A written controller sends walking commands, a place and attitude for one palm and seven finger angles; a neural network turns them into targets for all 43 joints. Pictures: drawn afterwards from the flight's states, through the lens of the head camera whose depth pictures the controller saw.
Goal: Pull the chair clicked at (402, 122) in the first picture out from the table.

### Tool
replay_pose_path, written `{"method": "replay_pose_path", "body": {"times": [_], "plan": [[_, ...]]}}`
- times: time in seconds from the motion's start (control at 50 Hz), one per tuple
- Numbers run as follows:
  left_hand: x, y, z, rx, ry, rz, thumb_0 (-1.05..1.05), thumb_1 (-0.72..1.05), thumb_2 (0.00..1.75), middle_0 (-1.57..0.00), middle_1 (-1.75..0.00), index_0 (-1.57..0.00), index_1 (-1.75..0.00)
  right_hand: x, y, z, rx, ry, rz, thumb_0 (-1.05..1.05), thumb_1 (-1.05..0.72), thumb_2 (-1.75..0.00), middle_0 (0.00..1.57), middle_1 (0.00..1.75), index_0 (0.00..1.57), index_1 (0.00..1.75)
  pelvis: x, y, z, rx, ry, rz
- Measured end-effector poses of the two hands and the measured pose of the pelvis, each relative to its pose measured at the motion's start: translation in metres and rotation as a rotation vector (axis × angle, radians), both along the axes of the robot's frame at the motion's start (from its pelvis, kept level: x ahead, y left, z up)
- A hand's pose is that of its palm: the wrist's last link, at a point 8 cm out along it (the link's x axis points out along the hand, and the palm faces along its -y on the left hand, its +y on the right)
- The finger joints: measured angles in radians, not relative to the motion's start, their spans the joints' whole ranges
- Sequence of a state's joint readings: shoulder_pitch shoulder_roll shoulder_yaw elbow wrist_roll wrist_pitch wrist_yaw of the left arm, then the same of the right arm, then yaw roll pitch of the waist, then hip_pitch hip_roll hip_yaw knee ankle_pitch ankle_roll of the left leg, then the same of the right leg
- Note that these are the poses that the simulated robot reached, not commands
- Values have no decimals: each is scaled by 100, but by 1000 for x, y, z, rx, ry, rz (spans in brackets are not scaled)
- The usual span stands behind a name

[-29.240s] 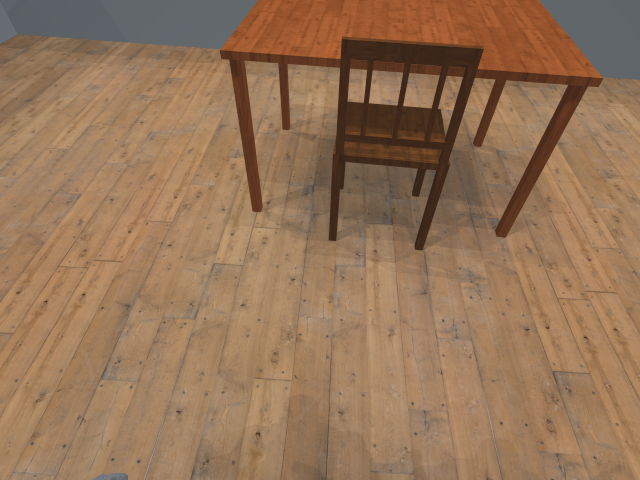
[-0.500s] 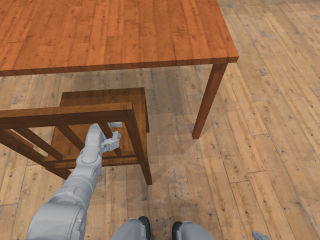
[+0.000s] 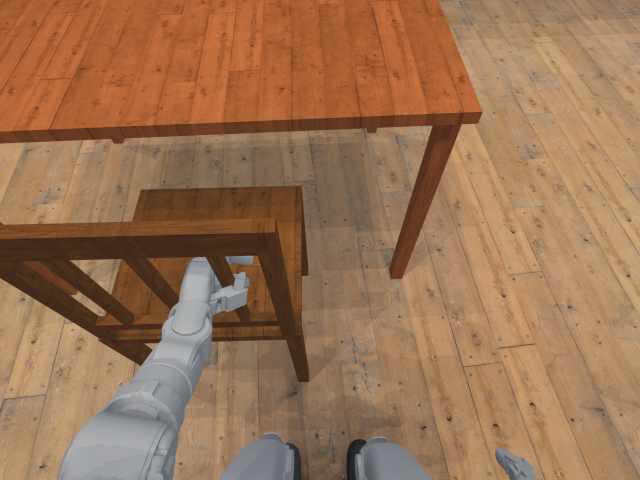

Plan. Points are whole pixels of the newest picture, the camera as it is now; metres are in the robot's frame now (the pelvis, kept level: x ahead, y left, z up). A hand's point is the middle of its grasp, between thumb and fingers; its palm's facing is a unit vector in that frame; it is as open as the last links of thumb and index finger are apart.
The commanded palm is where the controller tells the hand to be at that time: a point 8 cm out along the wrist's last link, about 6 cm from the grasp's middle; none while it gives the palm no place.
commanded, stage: step backward, pulling the chair out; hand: left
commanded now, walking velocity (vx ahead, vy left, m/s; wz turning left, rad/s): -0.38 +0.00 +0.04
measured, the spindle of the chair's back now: (163, 290) +0.39 +0.25 -0.10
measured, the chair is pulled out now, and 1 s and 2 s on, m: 0.19 0.32 0.46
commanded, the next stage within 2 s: none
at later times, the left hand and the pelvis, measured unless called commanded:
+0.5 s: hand (232, 317) +0.33 +0.13 -0.06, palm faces -0.03 -0.97 -0.23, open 5.2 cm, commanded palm +0.32 +0.18 -0.06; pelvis -0.06 +0.00 +0.00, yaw +1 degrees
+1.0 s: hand (222, 389) +0.23 +0.13 -0.06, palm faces +0.01 -0.98 -0.20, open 5.3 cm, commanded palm +0.24 +0.18 -0.05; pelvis -0.14 -0.01 +0.00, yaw +3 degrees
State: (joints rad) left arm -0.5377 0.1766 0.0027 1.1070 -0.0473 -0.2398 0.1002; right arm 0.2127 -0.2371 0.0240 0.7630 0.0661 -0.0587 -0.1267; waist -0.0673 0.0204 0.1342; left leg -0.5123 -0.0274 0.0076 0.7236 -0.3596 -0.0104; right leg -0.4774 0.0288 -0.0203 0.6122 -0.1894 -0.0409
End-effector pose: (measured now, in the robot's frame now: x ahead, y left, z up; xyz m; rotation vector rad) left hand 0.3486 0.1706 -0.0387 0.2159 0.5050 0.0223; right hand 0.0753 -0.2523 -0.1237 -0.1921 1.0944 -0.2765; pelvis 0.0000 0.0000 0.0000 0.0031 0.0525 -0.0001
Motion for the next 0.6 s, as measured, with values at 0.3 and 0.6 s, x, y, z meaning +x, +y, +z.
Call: {"method": "replay_pose_path", "body": {"times": [0.3, 0.6], "plan": [[-8, 7, 1, 4, 7, -28, 4, 73, 83, -37, -125, -50, -145, -24, 11, 1, 2, 31, 9, 1, -91, -90, 20, 30, 20, 30, -26, 7, 0, 2, 9, -16], [-62, 10, 2, 13, 2, -12, 4, 71, 80, -38, -127, -49, -145, -85, -18, 7, -64, 67, -8, 1, -91, -90, 20, 30, 20, 30, -78, 2, 1, -4, 0, 13]]}}
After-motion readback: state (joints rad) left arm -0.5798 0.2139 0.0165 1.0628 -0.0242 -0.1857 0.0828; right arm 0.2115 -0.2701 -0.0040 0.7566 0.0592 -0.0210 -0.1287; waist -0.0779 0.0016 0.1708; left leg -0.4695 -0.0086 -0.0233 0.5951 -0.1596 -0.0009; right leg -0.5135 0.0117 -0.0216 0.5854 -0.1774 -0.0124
